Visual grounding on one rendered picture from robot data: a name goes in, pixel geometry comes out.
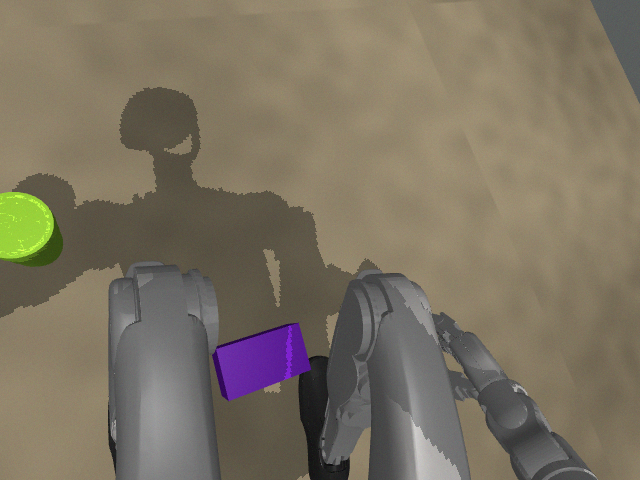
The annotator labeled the right robot arm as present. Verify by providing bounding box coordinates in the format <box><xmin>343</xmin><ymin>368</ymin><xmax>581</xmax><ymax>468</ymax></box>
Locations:
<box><xmin>478</xmin><ymin>379</ymin><xmax>598</xmax><ymax>480</ymax></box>

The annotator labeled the right robot foot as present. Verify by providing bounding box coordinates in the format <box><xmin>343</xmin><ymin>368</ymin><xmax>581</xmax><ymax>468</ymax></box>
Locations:
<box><xmin>299</xmin><ymin>356</ymin><xmax>350</xmax><ymax>480</ymax></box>

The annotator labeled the right robot hand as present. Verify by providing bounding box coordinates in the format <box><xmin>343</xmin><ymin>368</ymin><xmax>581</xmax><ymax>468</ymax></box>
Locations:
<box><xmin>432</xmin><ymin>312</ymin><xmax>509</xmax><ymax>401</ymax></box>

